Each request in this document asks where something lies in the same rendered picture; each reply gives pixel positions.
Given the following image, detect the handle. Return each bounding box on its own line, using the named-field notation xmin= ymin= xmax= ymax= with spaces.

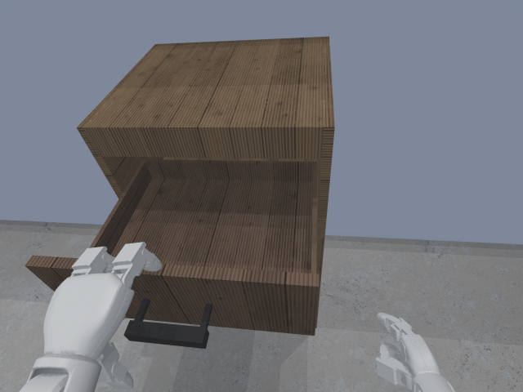
xmin=124 ymin=299 xmax=212 ymax=349

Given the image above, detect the left robot forearm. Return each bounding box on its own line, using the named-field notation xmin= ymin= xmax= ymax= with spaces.
xmin=20 ymin=354 xmax=101 ymax=392

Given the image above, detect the right robot forearm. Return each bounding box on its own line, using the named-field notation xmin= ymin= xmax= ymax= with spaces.
xmin=412 ymin=372 xmax=455 ymax=392

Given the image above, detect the drawer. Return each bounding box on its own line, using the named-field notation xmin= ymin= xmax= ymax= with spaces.
xmin=25 ymin=159 xmax=319 ymax=336

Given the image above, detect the cabinet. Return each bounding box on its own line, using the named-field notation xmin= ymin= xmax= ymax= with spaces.
xmin=77 ymin=37 xmax=335 ymax=328

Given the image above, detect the robot left hand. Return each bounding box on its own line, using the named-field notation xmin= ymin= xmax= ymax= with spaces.
xmin=43 ymin=242 xmax=162 ymax=390

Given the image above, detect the robot right hand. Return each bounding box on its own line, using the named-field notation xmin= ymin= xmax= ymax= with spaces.
xmin=376 ymin=312 xmax=440 ymax=392

